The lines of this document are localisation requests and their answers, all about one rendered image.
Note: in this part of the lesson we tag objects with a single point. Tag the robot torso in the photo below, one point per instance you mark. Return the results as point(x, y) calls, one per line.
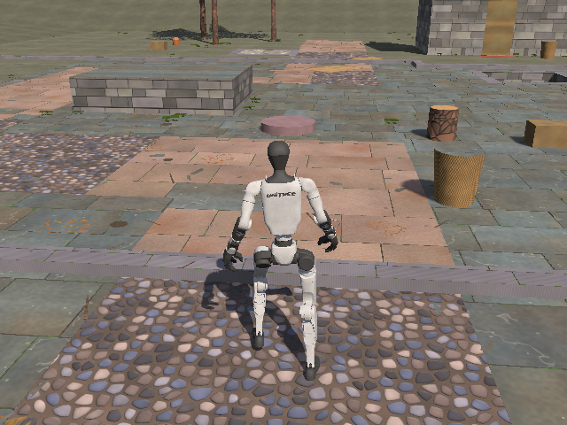
point(281, 204)

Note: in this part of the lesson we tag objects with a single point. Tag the left robot hand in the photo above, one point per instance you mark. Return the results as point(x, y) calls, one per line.
point(228, 257)

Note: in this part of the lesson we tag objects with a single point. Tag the robot right forearm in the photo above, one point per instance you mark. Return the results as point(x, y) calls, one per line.
point(327, 227)

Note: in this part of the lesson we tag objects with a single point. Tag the right robot hand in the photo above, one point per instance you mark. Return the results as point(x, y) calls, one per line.
point(325, 239)

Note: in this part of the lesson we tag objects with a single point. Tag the robot head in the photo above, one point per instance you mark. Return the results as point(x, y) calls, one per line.
point(278, 154)

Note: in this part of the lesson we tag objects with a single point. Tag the robot left forearm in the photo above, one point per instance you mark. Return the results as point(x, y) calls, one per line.
point(236, 238)

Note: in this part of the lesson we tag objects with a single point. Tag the left robot upper arm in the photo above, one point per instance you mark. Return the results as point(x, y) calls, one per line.
point(251, 190)

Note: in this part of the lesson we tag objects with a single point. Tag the right robot upper arm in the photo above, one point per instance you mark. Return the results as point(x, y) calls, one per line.
point(308, 186)

